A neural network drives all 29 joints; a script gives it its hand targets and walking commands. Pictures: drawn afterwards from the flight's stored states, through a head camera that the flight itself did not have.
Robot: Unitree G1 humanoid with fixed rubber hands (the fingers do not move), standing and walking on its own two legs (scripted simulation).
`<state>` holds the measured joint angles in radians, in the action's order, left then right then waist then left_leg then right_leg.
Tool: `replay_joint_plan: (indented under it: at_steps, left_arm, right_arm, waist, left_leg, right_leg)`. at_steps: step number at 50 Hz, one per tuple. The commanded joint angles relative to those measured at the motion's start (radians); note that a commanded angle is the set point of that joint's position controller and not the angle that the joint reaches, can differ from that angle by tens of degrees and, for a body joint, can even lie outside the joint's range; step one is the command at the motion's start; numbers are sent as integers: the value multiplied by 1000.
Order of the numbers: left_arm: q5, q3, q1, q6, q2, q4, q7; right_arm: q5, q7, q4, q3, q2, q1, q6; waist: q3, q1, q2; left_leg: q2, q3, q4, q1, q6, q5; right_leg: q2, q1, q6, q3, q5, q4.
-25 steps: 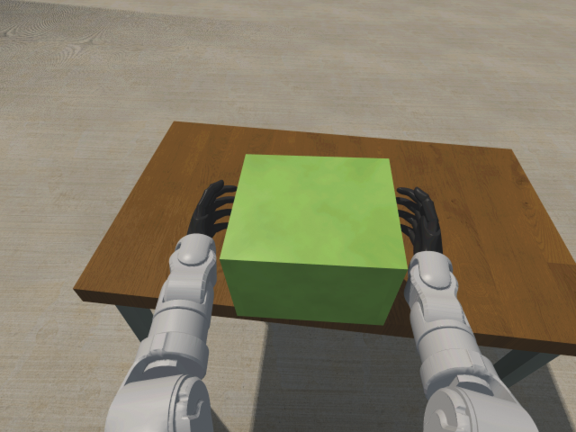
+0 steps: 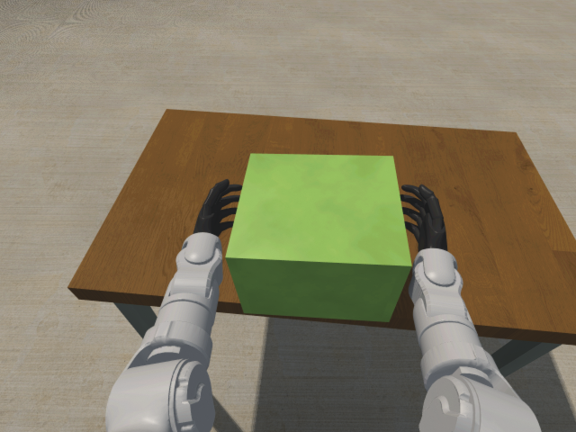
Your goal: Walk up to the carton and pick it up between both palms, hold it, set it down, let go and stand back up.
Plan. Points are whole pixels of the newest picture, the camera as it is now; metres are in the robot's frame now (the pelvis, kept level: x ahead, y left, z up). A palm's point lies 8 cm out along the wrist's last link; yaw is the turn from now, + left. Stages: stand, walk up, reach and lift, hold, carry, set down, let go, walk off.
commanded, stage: set down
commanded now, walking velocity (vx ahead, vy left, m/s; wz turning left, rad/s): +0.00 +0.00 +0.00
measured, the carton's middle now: (317, 235) +0.42 -0.03 +0.02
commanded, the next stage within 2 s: none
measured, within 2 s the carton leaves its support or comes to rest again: rests again in 1.10 s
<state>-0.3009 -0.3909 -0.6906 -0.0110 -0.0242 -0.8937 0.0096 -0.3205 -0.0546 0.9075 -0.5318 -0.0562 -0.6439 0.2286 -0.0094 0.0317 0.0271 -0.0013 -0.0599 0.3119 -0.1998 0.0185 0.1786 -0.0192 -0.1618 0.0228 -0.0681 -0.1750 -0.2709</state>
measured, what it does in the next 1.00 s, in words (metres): stands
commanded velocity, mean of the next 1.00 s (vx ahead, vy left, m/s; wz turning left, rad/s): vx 0.00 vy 0.00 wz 0.00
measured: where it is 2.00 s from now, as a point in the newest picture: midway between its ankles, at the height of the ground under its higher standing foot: outside the picture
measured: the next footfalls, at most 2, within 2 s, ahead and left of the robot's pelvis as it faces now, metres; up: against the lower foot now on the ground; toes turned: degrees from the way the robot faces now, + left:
none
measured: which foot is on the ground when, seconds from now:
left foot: down 0.00-1.00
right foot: down 0.00-1.00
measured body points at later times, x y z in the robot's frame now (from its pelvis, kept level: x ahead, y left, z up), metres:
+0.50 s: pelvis +0.01 +0.00 +0.00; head +0.07 +0.01 +0.44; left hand +0.42 +0.14 +0.02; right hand +0.40 -0.19 +0.03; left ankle -0.01 +0.10 -0.75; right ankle -0.03 -0.10 -0.75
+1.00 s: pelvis -0.01 +0.00 +0.00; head +0.07 +0.01 +0.44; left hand +0.42 +0.14 +0.01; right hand +0.39 -0.18 +0.03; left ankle -0.01 +0.10 -0.75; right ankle -0.03 -0.10 -0.75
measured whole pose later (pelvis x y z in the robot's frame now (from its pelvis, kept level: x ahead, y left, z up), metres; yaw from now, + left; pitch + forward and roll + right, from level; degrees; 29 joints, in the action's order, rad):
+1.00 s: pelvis -0.01 +0.00 +0.00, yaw +0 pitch +13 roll -1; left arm -0.34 -0.46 -0.77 -0.25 0.01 -1.12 0.03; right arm -0.43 -0.05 1.00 -0.66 -0.06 -0.69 0.37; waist -0.08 0.04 0.01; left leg -0.01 -0.06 0.36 -0.43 0.02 0.16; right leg -0.02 -0.39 0.03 -0.07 -0.16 -0.32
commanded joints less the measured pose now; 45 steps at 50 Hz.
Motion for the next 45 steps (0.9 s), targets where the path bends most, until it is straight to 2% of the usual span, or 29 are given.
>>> replay_joint_plan:
  at_steps: [1, 8, 16, 27, 35, 45]
  left_arm:
    - [0, 222, -675, -101, -435, 99, -93]
    - [-7, 196, -700, -128, -426, 63, -89]
    - [-21, 195, -665, -180, -438, 23, -72]
    - [-8, 238, -691, -274, -468, -25, -51]
    - [-31, 199, -682, -302, -446, -106, -66]
    - [-74, 142, -691, -316, -435, -135, -60]
  right_arm:
    - [-69, 142, -56, 268, -471, -585, 63]
    - [-101, 150, -33, 232, -479, -586, 66]
    - [-124, 148, 7, 246, -502, -558, 110]
    - [-141, 134, 63, 262, -534, -564, 179]
    - [-148, 130, 108, 243, -532, -559, 182]
    - [-184, 144, 127, 161, -509, -561, 175]
  waist:
    - [-569, 4, -21]
    - [-605, 8, -30]
    - [-644, -3, -39]
    - [-749, 9, -43]
    - [-703, 15, -18]
    - [-667, 13, -43]
  left_leg:
    - [-20, -23, 10, 129, -42, -352]
    - [-26, -23, 28, 129, -46, -379]
    - [-36, -22, 73, 132, -50, -499]
    - [-40, -15, 109, 73, -60, -551]
    - [-27, -8, 63, -51, -40, -396]
    - [-38, -6, 60, 2, -53, -340]
  right_leg:
    - [26, 238, -65, -18, 555, -78]
    - [26, 193, -65, -20, 563, -90]
    - [24, 156, -55, -22, 631, -110]
    - [29, 129, -46, -18, 712, -138]
    - [45, 194, -55, 1, 698, -148]
    - [34, 81, -40, -16, 508, -106]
